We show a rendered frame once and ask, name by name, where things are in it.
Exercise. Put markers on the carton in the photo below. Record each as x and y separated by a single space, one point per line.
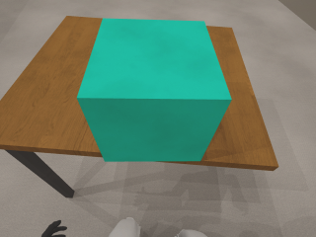
153 90

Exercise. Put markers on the robot left thigh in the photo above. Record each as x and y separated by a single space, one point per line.
126 228

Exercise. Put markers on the robot left hand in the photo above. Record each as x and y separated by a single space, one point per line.
53 228

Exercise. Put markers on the table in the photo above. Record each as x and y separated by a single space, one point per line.
41 113

